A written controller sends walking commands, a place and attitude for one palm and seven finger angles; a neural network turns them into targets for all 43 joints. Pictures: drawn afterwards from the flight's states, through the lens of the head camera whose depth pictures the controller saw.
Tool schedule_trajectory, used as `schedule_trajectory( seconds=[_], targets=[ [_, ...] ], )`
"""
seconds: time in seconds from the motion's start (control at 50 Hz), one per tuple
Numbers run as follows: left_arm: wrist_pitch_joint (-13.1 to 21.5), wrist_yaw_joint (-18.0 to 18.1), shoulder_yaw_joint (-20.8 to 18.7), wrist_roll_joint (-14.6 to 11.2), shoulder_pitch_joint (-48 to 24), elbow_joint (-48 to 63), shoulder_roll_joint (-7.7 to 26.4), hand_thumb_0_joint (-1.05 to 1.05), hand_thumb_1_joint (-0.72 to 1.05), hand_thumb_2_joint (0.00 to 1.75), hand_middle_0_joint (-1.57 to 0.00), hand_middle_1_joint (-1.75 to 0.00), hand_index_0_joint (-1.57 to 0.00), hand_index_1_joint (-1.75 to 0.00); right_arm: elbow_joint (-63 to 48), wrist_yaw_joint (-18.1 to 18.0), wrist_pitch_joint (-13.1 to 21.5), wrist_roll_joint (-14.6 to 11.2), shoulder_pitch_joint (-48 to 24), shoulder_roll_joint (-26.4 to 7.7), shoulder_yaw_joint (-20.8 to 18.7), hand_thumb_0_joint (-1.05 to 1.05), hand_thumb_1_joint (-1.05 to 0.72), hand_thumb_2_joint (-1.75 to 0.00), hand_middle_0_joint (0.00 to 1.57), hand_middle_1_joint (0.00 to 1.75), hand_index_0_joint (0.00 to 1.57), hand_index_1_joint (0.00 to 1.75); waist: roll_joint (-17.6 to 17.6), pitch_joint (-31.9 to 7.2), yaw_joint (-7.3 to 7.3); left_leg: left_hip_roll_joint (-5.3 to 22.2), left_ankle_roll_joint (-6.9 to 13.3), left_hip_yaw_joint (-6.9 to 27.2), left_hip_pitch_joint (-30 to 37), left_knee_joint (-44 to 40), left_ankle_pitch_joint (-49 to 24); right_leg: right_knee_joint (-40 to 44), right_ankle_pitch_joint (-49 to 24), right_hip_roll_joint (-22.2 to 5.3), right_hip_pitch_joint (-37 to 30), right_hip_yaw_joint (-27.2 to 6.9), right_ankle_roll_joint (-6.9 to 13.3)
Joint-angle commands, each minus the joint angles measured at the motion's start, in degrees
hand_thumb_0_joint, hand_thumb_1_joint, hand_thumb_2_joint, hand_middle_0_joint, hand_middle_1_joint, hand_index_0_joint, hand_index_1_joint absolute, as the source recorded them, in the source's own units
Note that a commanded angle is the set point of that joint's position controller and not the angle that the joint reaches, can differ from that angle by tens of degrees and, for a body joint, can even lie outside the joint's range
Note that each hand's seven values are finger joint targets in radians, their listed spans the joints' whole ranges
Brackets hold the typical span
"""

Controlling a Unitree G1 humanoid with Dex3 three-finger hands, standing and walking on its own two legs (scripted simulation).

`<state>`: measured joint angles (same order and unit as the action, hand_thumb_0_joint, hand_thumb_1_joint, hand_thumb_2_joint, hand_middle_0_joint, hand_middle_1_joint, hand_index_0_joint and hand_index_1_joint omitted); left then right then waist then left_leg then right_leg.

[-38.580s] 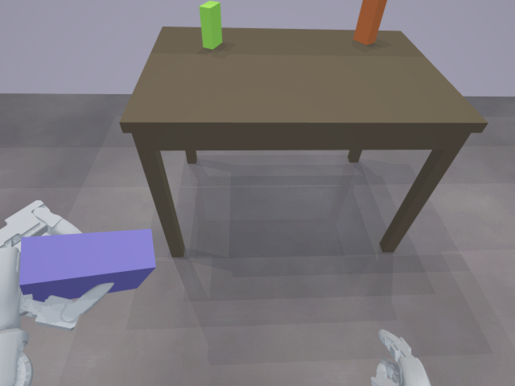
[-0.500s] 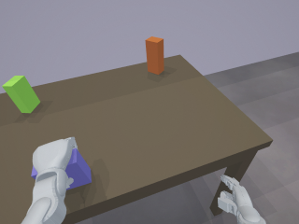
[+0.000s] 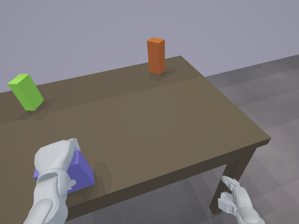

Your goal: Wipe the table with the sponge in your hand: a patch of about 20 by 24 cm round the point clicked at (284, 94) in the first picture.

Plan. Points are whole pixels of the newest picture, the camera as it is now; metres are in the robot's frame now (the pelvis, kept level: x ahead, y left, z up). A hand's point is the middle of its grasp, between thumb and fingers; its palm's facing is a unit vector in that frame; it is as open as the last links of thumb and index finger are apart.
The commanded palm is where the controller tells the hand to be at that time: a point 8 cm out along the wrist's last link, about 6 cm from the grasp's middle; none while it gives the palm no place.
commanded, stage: lift the sponge slowly off the table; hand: left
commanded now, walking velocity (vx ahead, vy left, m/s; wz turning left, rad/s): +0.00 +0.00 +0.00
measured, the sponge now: (70, 177) +0.22 +0.28 +0.01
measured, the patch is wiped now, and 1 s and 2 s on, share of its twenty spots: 1.00 1.00 1.00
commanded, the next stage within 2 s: bring the sponge back beside the body in 1.80 s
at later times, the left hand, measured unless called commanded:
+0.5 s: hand (64, 164) +0.22 +0.27 +0.08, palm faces +0.06 -0.13 -0.99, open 8.9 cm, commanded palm +0.19 +0.26 +0.15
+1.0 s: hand (54, 157) +0.22 +0.28 +0.11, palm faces +0.09 -0.11 -0.99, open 8.9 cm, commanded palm +0.19 +0.27 +0.18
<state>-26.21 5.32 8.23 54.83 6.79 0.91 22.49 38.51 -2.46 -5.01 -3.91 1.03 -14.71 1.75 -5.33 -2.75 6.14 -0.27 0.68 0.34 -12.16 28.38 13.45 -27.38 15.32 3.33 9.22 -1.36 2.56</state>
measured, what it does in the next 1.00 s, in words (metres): stands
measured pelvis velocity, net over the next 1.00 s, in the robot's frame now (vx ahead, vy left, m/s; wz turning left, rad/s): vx -0.01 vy -0.01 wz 0.00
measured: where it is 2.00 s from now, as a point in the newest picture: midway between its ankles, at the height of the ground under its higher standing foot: outside the picture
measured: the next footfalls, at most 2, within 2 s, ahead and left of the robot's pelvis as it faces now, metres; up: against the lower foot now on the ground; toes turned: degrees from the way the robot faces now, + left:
none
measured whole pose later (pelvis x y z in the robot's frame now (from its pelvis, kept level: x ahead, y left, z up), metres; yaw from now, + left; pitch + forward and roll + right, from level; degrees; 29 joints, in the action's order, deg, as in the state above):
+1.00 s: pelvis -0.01 -0.01 +0.00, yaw +0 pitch -6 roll +0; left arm -28.5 -1.5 6.1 51.7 4.3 8.2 27.3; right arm 39.5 -3.2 -4.1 -3.4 -1.6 -15.3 3.1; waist -6.2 -0.9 7.4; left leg 0.1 0.0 0.8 -7.7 24.6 11.1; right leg -23.9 13.1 3.7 4.9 -1.2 3.2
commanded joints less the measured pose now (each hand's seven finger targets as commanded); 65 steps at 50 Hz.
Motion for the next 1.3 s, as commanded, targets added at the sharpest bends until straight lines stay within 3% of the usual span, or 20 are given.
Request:
schedule_trajectory(
  seconds=[0.0, 0.06, 0.1, 0.16, 0.2, 0.26, 0.3, 0.36, 0.4, 0.56, 0.6, 0.66, 0.7, 0.8, 1.06, 1.1, 1.16, 1.2, 1.22, 1.28],
  targets=[
    [1.1, 0.8, -6.4, 0.3, -9.3, 10.3, 9.8, 0.0, 0.1, 1.3, -1.2, -1.6, -1.2, -1.6, -10.5, -0.1, 3.9, 0.6, -14.7, -6.1, -2.3, 0.0, -0.9, -0.9, 0.2, 0.3, 0.2, 0.3, 3.6, -6.2, 0.93, -1.7, 2.3, 3.5, 4.9, -3.8, -6.6, 6.7, -6.1, -0.1, 1.3, -5.4, 2.3],
    [1.5, 0.8, -3.3, 0.0, -8.4, 11.8, 6.0, 0.0, 0.1, 1.3, -1.2, -1.6, -1.2, -1.6, -11.1, 0.1, 4.5, 0.5, -14.8, -5.6, -2.2, 0.0, -0.9, -0.9, 0.2, 0.3, 0.2, 0.3, 4.2, -6.1, 0.7, -1.6, 2.4, 3.5, 5.3, -3.8, -8.5, 6.5, -8.3, -0.2, 1.1, -4.3, 2.2],
    [1.6, 1.1, -5.6, 0.3, -10.2, 13.2, 9.3, 0.0, 0.1, 1.3, -1.2, -1.6, -1.2, -1.6, -10.7, 0.1, 4.6, 0.8, -15.0, -5.9, -2.2, 0.0, -0.9, -0.9, 0.2, 0.3, 0.2, 0.3, 3.5, -5.7, 0.86, -1.4, 2.2, 3.8, 5.8, -4.3, -7.9, 6.9, -7.2, 0.0, 1.1, -5.3, 2.5],
    [1.2, 1.3, -4.2, 0.9, -12.7, 12.6, 7.9, 0.0, 0.1, 1.3, -1.2, -1.6, -1.2, -1.6, -10.4, -0.1, 4.8, 0.7, -15.2, -5.6, -2.1, 0.0, -0.9, -0.9, 0.2, 0.3, 0.2, 0.3, 4.2, -5.3, 0.52, -1.3, 2.3, 3.6, 6.0, -4.5, -8.0, 7.2, -6.9, -0.1, 1.3, -4.3, 2.4],
    [1.1, 1.6, -7.6, 1.3, -13.6, 14.7, 12.3, 0.0, 0.1, 1.3, -1.2, -1.6, -1.2, -1.6, -10.2, -0.3, 4.7, 0.9, -15.6, -6.0, -2.1, 0.0, -0.9, -0.9, 0.2, 0.3, 0.2, 0.3, 3.0, -6.9, 1.26, -1.3, 2.2, 4.0, 6.9, -5.1, -8.3, 7.4, -6.9, 0.0, -0.3, -5.5, 2.6],
    [0.8, 1.6, -4.4, 1.1, -13.0, 15.7, 8.4, 0.0, 0.1, 1.3, -1.2, -1.6, -1.2, -1.6, -10.4, 0.0, 4.9, 0.8, -15.7, -5.3, -2.0, 0.0, -0.9, -0.9, 0.2, 0.3, 0.2, 0.3, 1.9, -7.9, 1.19, -1.4, 2.2, 3.7, 7.6, -5.0, -10.7, 7.0, -9.9, -0.1, -1.4, -4.1, 2.6],
    [0.8, 1.6, -7.4, 1.4, -14.4, 17.5, 12.4, 0.0, 0.1, 1.3, -1.2, -1.6, -1.2, -1.6, -10.0, -0.1, 4.8, 1.0, -16.2, -5.7, -2.0, 0.0, -0.9, -0.9, 0.2, 0.3, 0.2, 0.3, 0.6, -8.8, 1.38, -1.3, 2.1, 4.1, 8.6, -5.3, -11.4, 7.2, -10.4, 0.1, -2.3, -5.7, 3.0],
    [-0.1, 1.2, -5.0, 1.6, -13.8, 16.8, 9.6, 0.0, 0.1, 1.3, -1.2, -1.6, -1.2, -1.6, -9.8, 0.1, 4.6, 0.9, -16.6, -5.3, -1.7, 0.0, -0.9, -0.9, 0.2, 0.3, 0.2, 0.3, 1.5, -7.5, 1.1, -1.4, 2.0, 3.6, 8.4, -5.1, -12.3, 7.5, -12.0, -0.1, -2.1, -4.7, 2.8],
    [-0.5, 1.0, -8.1, 1.1, -13.1, 18.1, 13.0, 0.0, 0.1, 1.3, -1.2, -1.6, -1.2, -1.6, -9.9, 0.1, 4.5, 1.1, -17.0, -5.6, -1.7, 0.0, -0.9, -0.9, 0.2, 0.3, 0.2, 0.3, 2.1, -7.9, 1.64, -1.4, 2.1, 3.9, 8.8, -5.5, -12.3, 7.8, -11.9, -0.1, -3.0, -6.1, 3.0],
    [-2.1, -1.5, -4.6, 0.6, -14.4, 17.9, 10.1, 0.0, 0.1, 1.3, -1.2, -1.6, -1.2, -1.6, -10.1, -0.1, 3.9, 0.7, -18.3, -5.4, -1.1, 0.0, -0.9, -0.9, 0.2, 0.3, 0.2, 0.3, 2.7, -6.8, 1.03, -1.4, 2.3, 3.6, 9.0, -5.9, -11.8, 8.6, -10.9, -0.6, -2.4, -5.1, 2.5],
    [-2.2, -1.8, -8.4, 0.9, -15.8, 18.7, 14.8, 0.0, 0.1, 1.3, -1.2, -1.6, -1.2, -1.6, -9.8, -0.2, 3.8, 0.9, -18.4, -6.0, -1.0, 0.0, -0.9, -0.9, 0.2, 0.3, 0.2, 0.3, 2.7, -7.0, 1.26, -1.5, 2.1, 3.9, 8.8, -6.3, -10.8, 9.0, -9.6, -0.5, -2.9, -6.9, 2.7],
    [-2.1, -2.5, -6.2, 0.7, -15.4, 18.6, 12.0, 0.0, 0.1, 1.3, -1.2, -1.6, -1.2, -1.6, -10.1, -0.3, 3.9, 0.8, -18.6, -5.6, -0.9, 0.0, -0.9, -0.9, 0.2, 0.3, 0.2, 0.3, 2.6, -7.1, 1.25, -1.6, 2.2, 3.4, 8.9, -5.8, -11.7, 8.8, -11.0, -0.9, -3.0, -5.5, 2.4],
    [-1.6, -2.5, -8.9, 0.4, -15.9, 20.8, 15.3, 0.0, 0.1, 1.3, -1.2, -1.6, -1.2, -1.6, -10.3, -0.3, 4.1, 0.9, -18.8, -5.7, -0.9, 0.0, -0.9, -0.9, 0.2, 0.3, 0.2, 0.3, 0.3, -7.4, 1.61, -1.6, 2.1, 3.9, 9.0, -6.3, -10.9, 8.9, -9.7, -0.7, -3.4, -6.9, 2.7],
    [-1.5, -3.0, -10.5, 0.0, -16.7, 19.5, 17.0, 0.0, 0.1, 1.3, -1.2, -1.6, -1.2, -1.6, -10.0, -0.6, 4.3, 0.9, -18.5, -6.0, -0.9, 0.0, -0.9, -0.9, 0.2, 0.3, 0.2, 0.3, 2.3, -6.9, 1.36, -1.6, 2.1, 3.8, 8.7, -6.0, -10.2, 9.5, -8.6, -1.0, -2.8, -7.6, 2.6],
    [-1.0, -5.6, -11.1, -2.1, -16.2, 19.6, 17.4, 0.0, 0.1, 1.3, -1.2, -1.6, -1.2, -1.6, -10.3, -1.0, 5.2, 0.9, -18.5, -6.1, -0.8, 0.0, -0.9, -0.9, 0.2, 0.3, 0.2, 0.3, 2.6, -7.0, 1.48, -1.7, 2.1, 3.7, 7.9, -5.2, -10.4, 8.9, -10.2, -1.7, -3.0, -6.9, 2.2],
    [-0.6, -5.6, -13.3, -1.8, -18.0, 21.9, 20.3, 0.0, 0.1, 1.3, -1.2, -1.6, -1.2, -1.6, -10.3, -1.1, 5.2, 0.9, -18.7, -6.3, -0.7, 0.0, -0.9, -0.9, 0.2, 0.3, 0.2, 0.3, 1.2, -7.6, 1.43, -1.7, 2.0, 4.0, 8.1, -5.5, -9.7, 9.0, -9.0, -1.6, -3.1, -8.4, 2.5],
    [-1.0, -5.9, -12.7, -2.0, -17.5, 19.3, 19.3, 0.0, 0.1, 1.3, -1.2, -1.6, -1.2, -1.6, -10.1, -1.2, 5.0, 0.9, -18.5, -6.3, -0.6, 0.0, -0.9, -0.9, 0.2, 0.3, 0.2, 0.3, 2.6, -6.1, 1.44, -1.5, 1.9, 3.8, 7.1, -5.3, -9.5, 9.1, -9.1, -1.9, -2.5, -7.2, 2.3],
    [-0.7, -5.6, -15.9, -2.2, -19.0, 21.7, 23.1, 0.0, 0.1, 1.3, -1.2, -1.6, -1.2, -1.6, -10.1, -1.2, 5.1, 0.8, -18.9, -6.6, -0.7, 0.0, -0.9, -0.9, 0.2, 0.3, 0.2, 0.3, 1.6, -7.0, 1.64, -1.7, 1.8, 4.2, 7.3, -5.5, -8.9, 9.1, -7.5, -1.7, -2.7, -9.0, 2.5],
    [-1.0, -5.9, -12.3, -2.4, -19.4, 22.0, 19.2, 0.0, 0.1, 1.3, -1.2, -1.6, -1.2, -1.6, -10.9, -1.2, 5.2, 0.6, -19.3, -5.9, -0.5, 0.0, -0.9, -0.9, 0.2, 0.3, 0.2, 0.3, -0.2, -7.0, 1.77, -1.7, 1.9, 4.0, 7.2, -5.8, -8.6, 8.8, -6.6, -1.9, -2.7, -6.8, 2.5],
    [-0.7, -6.1, -11.5, -2.5, -20.1, 23.4, 18.5, 0.0, 0.1, 1.3, -1.2, -1.6, -1.2, -1.6, -10.3, -0.9, 5.6, 0.5, -19.3, -5.8, -0.6, 0.0, -0.9, -0.9, 0.2, 0.3, 0.2, 0.3, -1.1, -7.0, 1.46, -1.4, 1.7, 4.6, 8.2, -6.1, -9.8, 8.9, -8.0, -1.6, -2.1, -6.9, 2.6]
  ],
)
